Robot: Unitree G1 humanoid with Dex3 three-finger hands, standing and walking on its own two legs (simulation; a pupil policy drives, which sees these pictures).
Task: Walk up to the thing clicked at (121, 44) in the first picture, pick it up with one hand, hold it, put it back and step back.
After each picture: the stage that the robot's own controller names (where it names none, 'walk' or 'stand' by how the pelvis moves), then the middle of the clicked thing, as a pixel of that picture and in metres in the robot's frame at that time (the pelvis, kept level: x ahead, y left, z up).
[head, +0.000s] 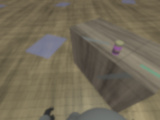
stand; (117, 47) +0.62 -0.20 +0.05
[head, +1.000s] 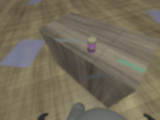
rise first; (91, 45) +0.54 +0.06 +0.08
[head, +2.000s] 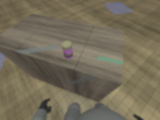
stand; (67, 50) +0.45 +0.19 +0.09
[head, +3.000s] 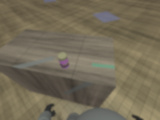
stand; (63, 60) +0.41 +0.23 +0.06
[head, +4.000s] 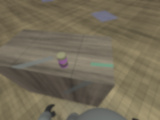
stand; (62, 60) +0.42 +0.23 +0.05
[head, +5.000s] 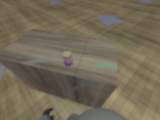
stand; (67, 59) +0.44 +0.20 +0.05
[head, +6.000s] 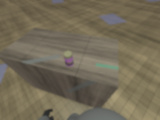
stand; (68, 58) +0.44 +0.20 +0.05
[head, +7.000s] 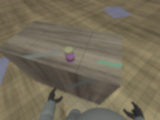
rise first; (69, 55) +0.45 +0.19 +0.06
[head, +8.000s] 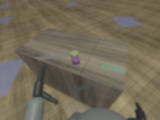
rise first; (75, 58) +0.46 +0.18 +0.06
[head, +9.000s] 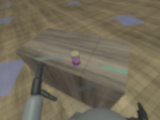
go down; (75, 58) +0.45 +0.18 +0.06
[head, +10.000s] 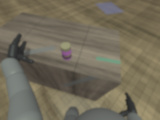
go down; (66, 51) +0.46 +0.17 +0.08
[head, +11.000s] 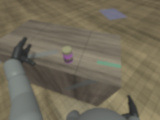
approach; (67, 55) +0.45 +0.17 +0.08
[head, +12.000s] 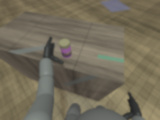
close in; (65, 49) +0.46 +0.18 +0.11
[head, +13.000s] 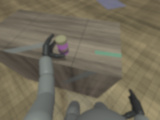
close; (62, 45) +0.47 +0.18 +0.13
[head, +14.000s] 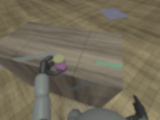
lift; (60, 64) +0.35 +0.20 +0.11
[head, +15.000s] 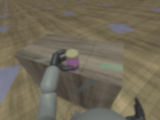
lift; (72, 61) +0.30 +0.13 +0.22
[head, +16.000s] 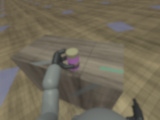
hold; (73, 59) +0.32 +0.13 +0.21
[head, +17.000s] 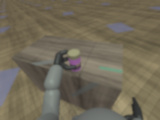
hold; (74, 60) +0.32 +0.12 +0.21
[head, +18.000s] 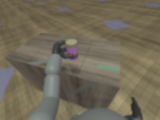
crouch; (72, 50) +0.39 +0.13 +0.22
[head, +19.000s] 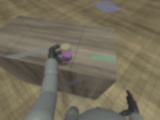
lower; (66, 53) +0.45 +0.15 +0.09
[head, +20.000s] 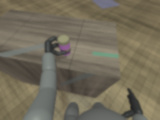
lower; (64, 45) +0.47 +0.15 +0.12
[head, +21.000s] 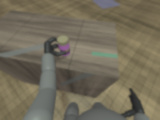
lower; (64, 46) +0.48 +0.16 +0.12
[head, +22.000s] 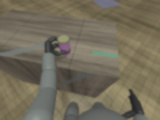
lower; (64, 45) +0.48 +0.15 +0.12
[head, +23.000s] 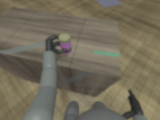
loosen; (65, 44) +0.48 +0.15 +0.13
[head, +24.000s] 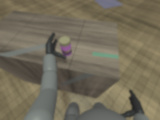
withdraw; (66, 46) +0.47 +0.15 +0.12
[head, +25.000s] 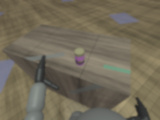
sink last; (79, 57) +0.43 +0.13 +0.10
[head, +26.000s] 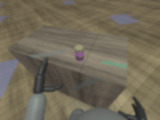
stand; (79, 53) +0.47 +0.14 +0.10
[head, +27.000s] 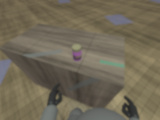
stand; (76, 52) +0.47 +0.14 +0.11
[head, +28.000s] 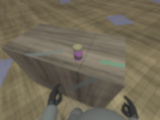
stand; (77, 52) +0.47 +0.13 +0.11
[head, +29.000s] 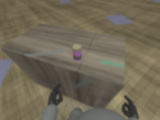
stand; (77, 52) +0.47 +0.13 +0.11
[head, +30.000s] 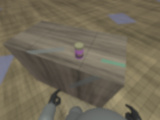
stand; (79, 51) +0.48 +0.13 +0.10
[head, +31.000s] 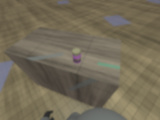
walk; (76, 56) +0.48 +0.14 +0.05
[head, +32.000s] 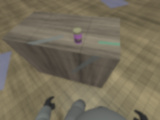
walk; (77, 36) +0.62 +0.15 +0.07
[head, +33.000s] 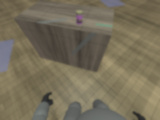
walk; (79, 17) +0.91 +0.17 +0.08
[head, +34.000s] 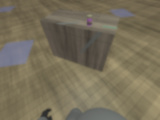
stand; (89, 20) +1.10 +0.11 +0.07
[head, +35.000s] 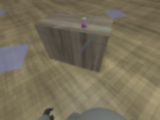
stand; (84, 23) +1.08 +0.14 +0.05
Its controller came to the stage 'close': yes
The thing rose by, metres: 0.19
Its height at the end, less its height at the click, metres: +0.00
